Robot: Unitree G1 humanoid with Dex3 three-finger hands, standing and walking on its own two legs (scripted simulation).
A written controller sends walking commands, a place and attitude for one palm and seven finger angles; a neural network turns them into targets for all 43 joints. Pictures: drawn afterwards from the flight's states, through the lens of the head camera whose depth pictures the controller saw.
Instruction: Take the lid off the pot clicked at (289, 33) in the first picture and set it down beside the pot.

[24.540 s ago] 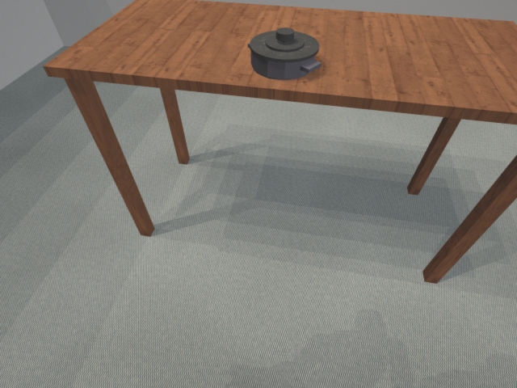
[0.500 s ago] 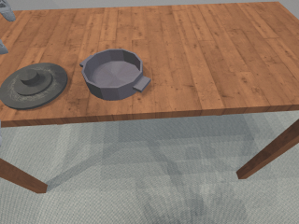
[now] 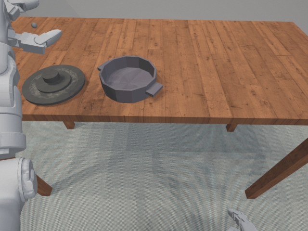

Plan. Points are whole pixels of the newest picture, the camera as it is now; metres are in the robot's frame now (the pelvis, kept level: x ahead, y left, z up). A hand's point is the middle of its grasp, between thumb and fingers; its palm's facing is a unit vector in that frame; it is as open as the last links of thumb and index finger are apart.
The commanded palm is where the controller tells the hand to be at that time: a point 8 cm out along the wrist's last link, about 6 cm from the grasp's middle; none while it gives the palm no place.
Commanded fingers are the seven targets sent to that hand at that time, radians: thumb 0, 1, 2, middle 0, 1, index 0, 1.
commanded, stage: draw the hand back to the body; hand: left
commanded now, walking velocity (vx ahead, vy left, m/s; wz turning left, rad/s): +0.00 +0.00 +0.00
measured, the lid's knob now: (51, 76) +0.51 +0.33 +0.11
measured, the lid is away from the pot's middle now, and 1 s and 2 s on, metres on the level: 0.23 0.23 0.23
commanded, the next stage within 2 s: step back with the hand held close in 1.52 s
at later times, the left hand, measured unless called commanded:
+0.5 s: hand (11, 50) +0.33 +0.24 +0.31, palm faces +0.51 -0.84 -0.19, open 8.9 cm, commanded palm +0.28 +0.28 +0.31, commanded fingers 0.00 0.72 0.90 -0.25 -0.36 -0.25 -0.36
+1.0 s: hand out of the picture +0.24 +0.23 +0.30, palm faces +0.51 -0.84 -0.20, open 7.5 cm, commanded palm +0.18 +0.27 +0.30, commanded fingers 0.00 0.90 0.90 -0.20 -0.30 -0.20 -0.30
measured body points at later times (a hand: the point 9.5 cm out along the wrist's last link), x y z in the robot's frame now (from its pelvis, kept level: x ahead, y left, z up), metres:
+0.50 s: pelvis +0.00 -0.03 +0.00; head +0.00 -0.05 +0.45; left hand +0.30 +0.29 +0.32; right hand +0.18 -0.27 -0.10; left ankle +0.00 +0.10 -0.74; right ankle -0.04 -0.11 -0.74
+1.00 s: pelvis -0.01 -0.03 +0.00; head -0.03 -0.05 +0.45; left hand +0.20 +0.27 +0.31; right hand +0.19 -0.25 -0.09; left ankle +0.00 +0.10 -0.74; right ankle -0.04 -0.11 -0.74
